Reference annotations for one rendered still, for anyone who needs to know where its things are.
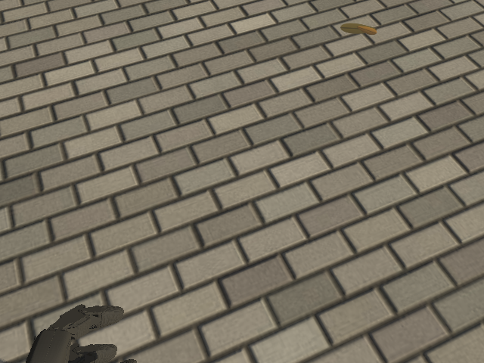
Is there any robot left hand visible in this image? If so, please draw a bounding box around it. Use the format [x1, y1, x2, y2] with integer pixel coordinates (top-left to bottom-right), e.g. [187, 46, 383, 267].
[26, 304, 137, 363]

